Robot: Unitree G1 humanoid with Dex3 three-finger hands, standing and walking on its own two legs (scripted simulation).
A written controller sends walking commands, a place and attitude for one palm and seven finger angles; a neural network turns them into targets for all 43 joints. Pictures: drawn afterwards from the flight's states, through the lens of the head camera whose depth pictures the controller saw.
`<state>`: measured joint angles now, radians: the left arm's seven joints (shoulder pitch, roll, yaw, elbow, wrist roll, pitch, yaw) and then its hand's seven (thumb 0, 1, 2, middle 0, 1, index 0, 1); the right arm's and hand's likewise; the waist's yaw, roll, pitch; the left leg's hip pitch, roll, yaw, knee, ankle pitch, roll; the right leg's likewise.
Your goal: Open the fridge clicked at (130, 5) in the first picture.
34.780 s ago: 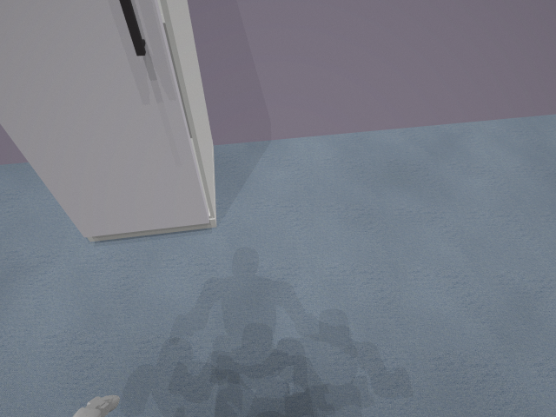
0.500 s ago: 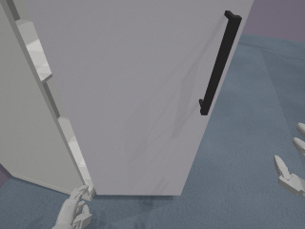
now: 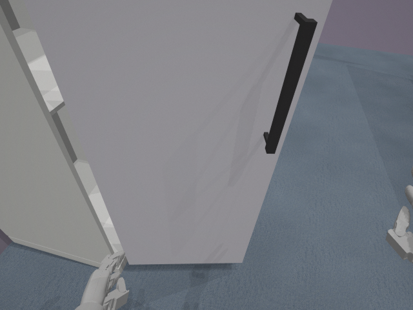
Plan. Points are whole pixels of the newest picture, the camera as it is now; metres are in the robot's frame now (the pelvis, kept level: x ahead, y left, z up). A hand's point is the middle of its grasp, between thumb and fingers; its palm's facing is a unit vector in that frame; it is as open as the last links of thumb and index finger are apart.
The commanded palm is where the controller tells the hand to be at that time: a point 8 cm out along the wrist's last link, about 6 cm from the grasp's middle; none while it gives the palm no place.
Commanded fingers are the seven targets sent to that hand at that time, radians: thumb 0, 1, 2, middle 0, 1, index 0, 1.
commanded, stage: step back with the hand held close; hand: right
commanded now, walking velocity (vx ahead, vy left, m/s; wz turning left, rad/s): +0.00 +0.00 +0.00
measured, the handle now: (282, 92) +0.47 -0.16 +0.22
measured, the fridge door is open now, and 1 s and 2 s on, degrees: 74 74 74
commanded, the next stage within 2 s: stop stepping back and stand still in 1.24 s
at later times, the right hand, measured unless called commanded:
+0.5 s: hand out of the picture +0.15 -0.29 +0.15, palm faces +0.38 +0.80 -0.46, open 7.4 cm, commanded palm +0.09 -0.32 +0.17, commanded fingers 0.00 -0.90 -0.90 0.20 0.30 0.20 0.30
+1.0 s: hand out of the picture +0.07 -0.33 +0.16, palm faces +0.49 +0.77 -0.41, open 7.4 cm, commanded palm -0.01 -0.36 +0.17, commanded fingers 0.00 -0.90 -0.90 0.20 0.30 0.20 0.30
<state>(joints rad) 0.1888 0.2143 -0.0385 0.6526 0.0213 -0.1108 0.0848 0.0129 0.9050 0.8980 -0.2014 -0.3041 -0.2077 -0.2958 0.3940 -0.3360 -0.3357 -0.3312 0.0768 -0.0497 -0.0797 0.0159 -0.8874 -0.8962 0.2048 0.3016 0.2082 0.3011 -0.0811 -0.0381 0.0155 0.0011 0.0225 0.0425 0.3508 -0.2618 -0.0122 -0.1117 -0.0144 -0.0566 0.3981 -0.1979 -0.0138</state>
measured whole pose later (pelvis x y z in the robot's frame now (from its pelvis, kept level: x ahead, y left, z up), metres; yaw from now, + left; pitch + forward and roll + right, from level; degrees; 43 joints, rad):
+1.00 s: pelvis -0.12 -0.05 -0.01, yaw -4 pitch +0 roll +6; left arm 0.22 0.19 0.01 0.60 0.01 -0.14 0.08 0.01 0.91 0.90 -0.20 -0.30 -0.21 -0.30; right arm 0.44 -0.43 -0.44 -0.46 0.02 -0.26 -0.13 0.02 -0.89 -0.90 0.21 0.30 0.21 0.30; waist 0.00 -0.03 0.02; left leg -0.32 -0.09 0.01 0.79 -0.42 0.00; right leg -0.46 -0.03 -0.01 0.48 -0.04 -0.09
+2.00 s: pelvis -0.29 -0.13 -0.01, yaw +5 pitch -2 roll +0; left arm 0.29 0.17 -0.02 0.68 0.03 -0.10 0.06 0.01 0.90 0.90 -0.20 -0.30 -0.21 -0.30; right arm 0.53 -0.44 -0.43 -0.49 0.03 -0.21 -0.14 0.01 -0.89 -0.90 0.21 0.30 0.21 0.30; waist -0.02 0.03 -0.04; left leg -0.23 -0.05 0.06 0.51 -0.24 0.09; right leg -0.50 0.00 -0.03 0.95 -0.39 0.00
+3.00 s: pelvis -0.28 -0.16 -0.01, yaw +1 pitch +0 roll +0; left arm 0.17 0.29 0.01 0.89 0.03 0.02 0.00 0.01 0.91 0.90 -0.20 -0.30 -0.20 -0.30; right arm 0.23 -0.22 0.03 0.84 -0.02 0.06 0.01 0.01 -0.91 -0.90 0.20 0.30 0.20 0.30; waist 0.04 0.00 0.02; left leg -0.25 0.02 0.06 0.58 -0.33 0.00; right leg -0.34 0.00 -0.04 0.56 -0.22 -0.02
